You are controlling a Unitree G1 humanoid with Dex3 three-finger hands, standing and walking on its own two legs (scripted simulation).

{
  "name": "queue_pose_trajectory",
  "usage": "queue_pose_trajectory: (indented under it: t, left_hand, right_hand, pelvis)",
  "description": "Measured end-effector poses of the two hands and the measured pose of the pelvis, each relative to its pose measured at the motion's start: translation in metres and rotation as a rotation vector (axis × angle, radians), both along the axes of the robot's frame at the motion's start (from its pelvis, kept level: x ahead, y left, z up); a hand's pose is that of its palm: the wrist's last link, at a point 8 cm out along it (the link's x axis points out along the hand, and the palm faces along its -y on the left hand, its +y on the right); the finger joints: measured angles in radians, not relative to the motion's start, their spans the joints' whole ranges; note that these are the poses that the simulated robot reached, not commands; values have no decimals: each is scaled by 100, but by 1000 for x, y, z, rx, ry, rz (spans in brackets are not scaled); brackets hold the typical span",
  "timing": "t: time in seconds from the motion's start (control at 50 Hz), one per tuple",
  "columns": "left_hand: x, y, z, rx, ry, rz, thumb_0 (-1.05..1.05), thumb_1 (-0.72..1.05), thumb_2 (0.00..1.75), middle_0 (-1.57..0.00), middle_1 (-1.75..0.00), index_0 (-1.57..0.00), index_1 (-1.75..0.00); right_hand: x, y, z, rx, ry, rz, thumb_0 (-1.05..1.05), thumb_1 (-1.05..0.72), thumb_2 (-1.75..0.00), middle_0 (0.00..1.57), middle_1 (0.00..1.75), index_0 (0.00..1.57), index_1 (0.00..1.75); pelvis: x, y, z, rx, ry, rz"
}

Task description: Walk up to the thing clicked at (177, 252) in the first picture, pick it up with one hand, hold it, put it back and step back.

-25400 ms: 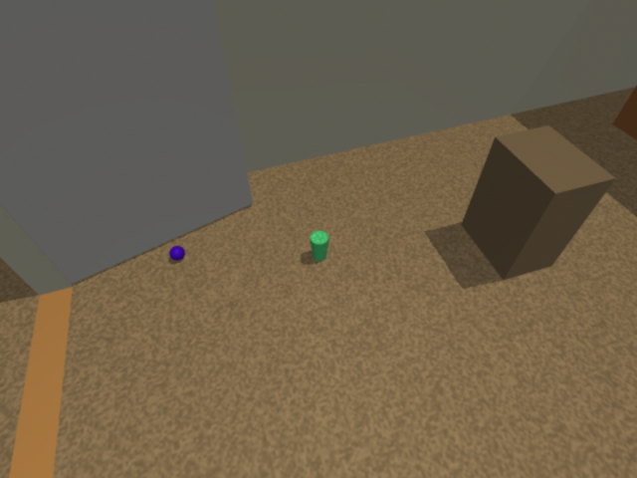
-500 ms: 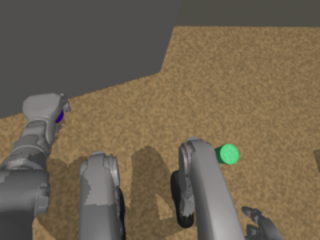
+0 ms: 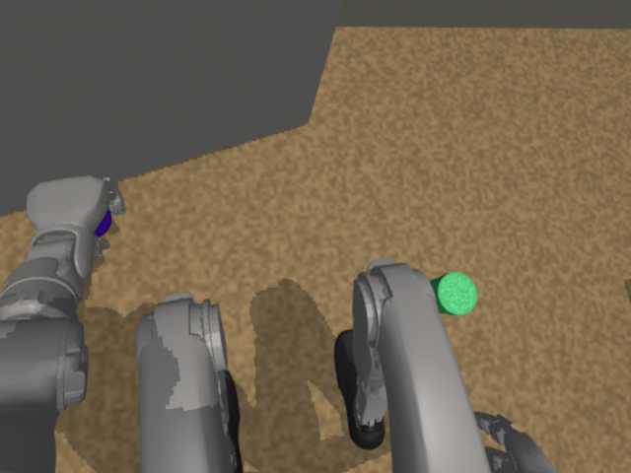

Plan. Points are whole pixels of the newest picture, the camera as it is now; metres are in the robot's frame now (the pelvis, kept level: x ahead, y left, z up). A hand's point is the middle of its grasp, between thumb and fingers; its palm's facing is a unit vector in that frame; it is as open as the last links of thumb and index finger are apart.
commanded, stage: lower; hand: left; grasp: from above
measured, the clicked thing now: (87, 218) +0.46 +0.27 -0.19
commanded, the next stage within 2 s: rest in 0.34 s
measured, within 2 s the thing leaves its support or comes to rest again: rests again in 1.62 s
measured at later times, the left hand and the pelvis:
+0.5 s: hand (107, 234) +0.44 +0.26 -0.23, palm faces -0.45 -0.07 -0.89, open 7.1 cm; pelvis +0.00 +0.00 -0.04, yaw -2 degrees
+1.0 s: hand (117, 235) +0.45 +0.26 -0.27, palm faces -0.45 -0.11 -0.89, open 7.0 cm; pelvis +0.01 +0.01 -0.06, yaw -5 degrees
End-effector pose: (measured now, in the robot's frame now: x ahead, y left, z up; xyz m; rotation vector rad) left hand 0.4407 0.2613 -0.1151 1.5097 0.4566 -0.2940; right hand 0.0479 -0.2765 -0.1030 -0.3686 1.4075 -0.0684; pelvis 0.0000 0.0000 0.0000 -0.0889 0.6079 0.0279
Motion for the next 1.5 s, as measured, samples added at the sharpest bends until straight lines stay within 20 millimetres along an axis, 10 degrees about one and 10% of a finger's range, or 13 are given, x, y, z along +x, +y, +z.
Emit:
queue_pose_trajectory:
  t: [0.88,1.5]
  left_hand:
    - [12,0,-95,-66,5,7,-6,29,49,-70,-60,-88,-61]
    - [16,0,-124,-69,-15,5,-6,29,46,-71,-60,-89,-59]
  right_hand:
    - [-32,11,-23,34,117,117,0,-91,-89,21,30,20,30]
    - [-31,26,-13,72,114,229,0,-92,-90,20,30,20,30]
  pelvis:
    - [5,4,-55,-67,-76,-36]
    - [4,11,-63,-121,-124,-57]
